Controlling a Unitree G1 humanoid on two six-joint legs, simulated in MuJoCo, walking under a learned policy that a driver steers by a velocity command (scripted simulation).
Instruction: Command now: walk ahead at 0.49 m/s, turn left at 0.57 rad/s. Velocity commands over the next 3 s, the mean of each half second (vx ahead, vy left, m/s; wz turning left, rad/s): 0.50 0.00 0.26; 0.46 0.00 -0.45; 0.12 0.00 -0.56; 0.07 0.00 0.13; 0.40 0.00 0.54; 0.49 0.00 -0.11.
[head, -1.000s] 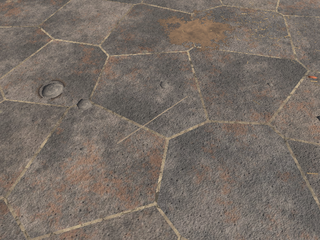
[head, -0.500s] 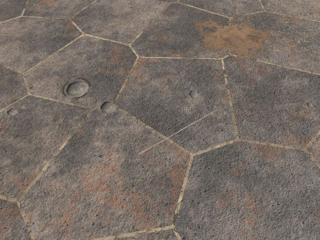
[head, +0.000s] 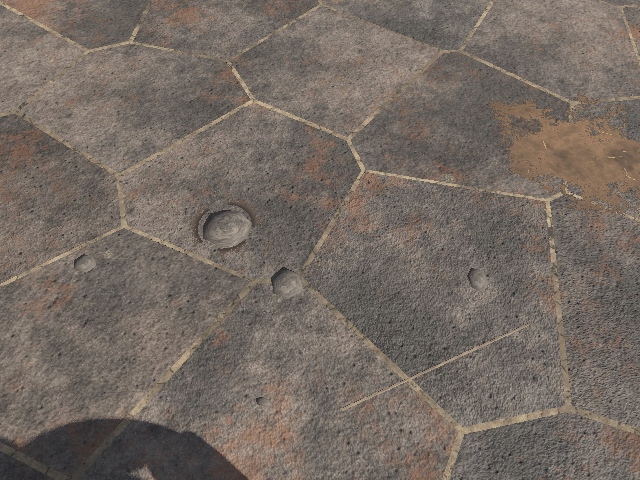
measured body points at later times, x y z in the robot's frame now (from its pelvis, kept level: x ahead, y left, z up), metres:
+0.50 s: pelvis +0.30 -0.02 +0.00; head +0.33 -0.02 +0.45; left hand +0.27 +0.25 -0.13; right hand +0.47 -0.25 -0.12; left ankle +0.30 +0.13 -0.68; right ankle +0.31 -0.08 -0.75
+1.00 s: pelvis +0.53 +0.04 +0.00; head +0.56 +0.05 +0.45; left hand +0.69 +0.30 -0.12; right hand +0.55 -0.24 -0.11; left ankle +0.53 +0.14 -0.75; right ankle +0.57 -0.09 -0.67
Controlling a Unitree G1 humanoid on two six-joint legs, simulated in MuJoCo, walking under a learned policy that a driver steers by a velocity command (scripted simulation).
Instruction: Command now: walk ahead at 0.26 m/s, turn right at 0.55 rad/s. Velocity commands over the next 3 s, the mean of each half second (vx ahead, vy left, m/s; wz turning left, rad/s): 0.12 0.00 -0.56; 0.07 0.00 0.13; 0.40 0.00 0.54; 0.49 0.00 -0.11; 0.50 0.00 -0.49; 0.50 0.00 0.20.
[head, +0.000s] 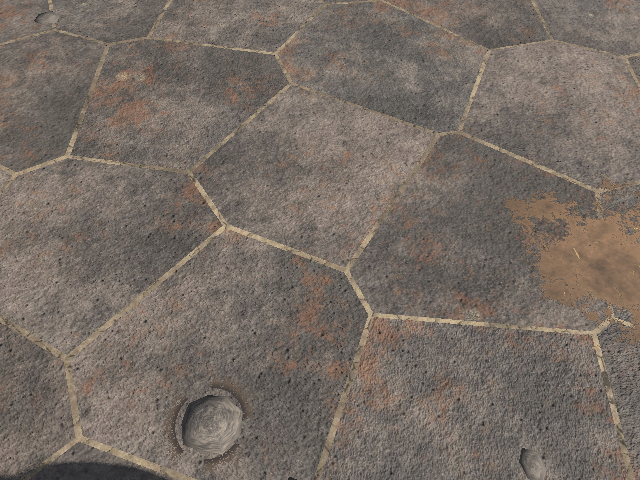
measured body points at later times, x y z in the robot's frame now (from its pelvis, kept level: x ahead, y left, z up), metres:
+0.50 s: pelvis +0.11 -0.03 -0.01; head +0.14 -0.06 +0.44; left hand +0.29 +0.20 -0.12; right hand +0.15 -0.32 -0.14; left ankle +0.18 +0.12 -0.69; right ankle +0.16 -0.10 -0.75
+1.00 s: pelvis +0.14 -0.02 +0.00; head +0.16 -0.01 +0.44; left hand +0.33 +0.22 -0.11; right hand +0.16 -0.30 -0.13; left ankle +0.16 +0.09 -0.75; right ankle +0.09 -0.11 -0.73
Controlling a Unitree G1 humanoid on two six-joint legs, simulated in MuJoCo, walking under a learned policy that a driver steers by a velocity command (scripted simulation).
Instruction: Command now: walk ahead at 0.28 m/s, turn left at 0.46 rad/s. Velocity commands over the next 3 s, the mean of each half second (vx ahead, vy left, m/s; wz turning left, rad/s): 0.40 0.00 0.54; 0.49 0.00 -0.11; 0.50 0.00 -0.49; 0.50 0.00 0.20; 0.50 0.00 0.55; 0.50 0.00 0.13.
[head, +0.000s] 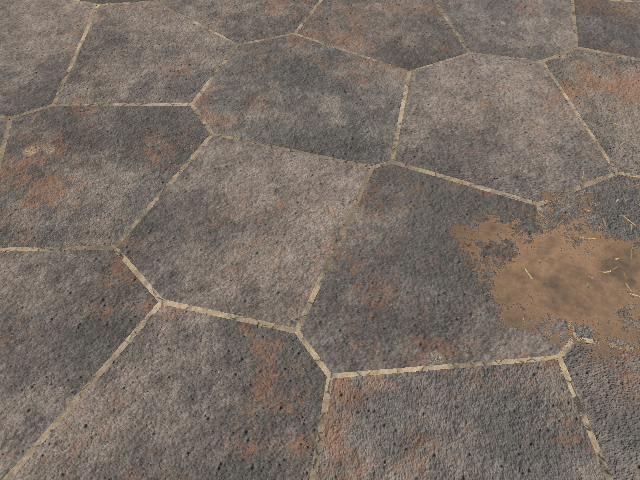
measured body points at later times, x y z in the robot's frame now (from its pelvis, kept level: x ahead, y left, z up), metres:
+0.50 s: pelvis +0.19 +0.05 -0.03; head +0.24 +0.06 +0.42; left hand +0.07 +0.29 -0.16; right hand +0.48 -0.10 -0.11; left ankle +0.27 +0.13 -0.75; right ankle -0.01 -0.10 -0.70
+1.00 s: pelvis +0.46 +0.12 -0.02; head +0.50 +0.13 +0.43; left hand +0.59 +0.38 -0.13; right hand +0.48 -0.14 -0.16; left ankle +0.27 +0.14 -0.74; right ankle +0.61 +0.07 -0.73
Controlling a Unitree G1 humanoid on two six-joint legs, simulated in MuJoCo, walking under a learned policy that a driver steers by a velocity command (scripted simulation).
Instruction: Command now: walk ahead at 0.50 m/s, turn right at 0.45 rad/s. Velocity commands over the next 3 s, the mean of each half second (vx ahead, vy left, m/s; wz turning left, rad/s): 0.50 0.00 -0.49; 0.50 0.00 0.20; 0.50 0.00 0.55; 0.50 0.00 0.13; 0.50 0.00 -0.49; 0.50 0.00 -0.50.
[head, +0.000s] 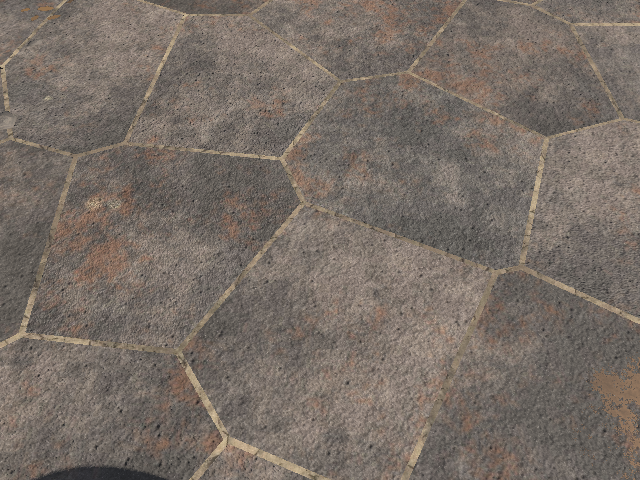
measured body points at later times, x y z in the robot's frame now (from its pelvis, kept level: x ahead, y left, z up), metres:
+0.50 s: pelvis +0.30 -0.01 +0.01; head +0.33 -0.02 +0.45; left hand +0.35 +0.28 -0.12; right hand +0.45 -0.28 -0.08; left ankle +0.47 +0.07 -0.71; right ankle +0.14 -0.06 -0.72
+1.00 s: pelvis +0.56 -0.07 +0.01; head +0.58 -0.07 +0.46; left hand +0.82 +0.11 -0.07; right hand +0.46 -0.32 -0.12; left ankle +0.48 +0.06 -0.72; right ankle +0.65 -0.19 -0.71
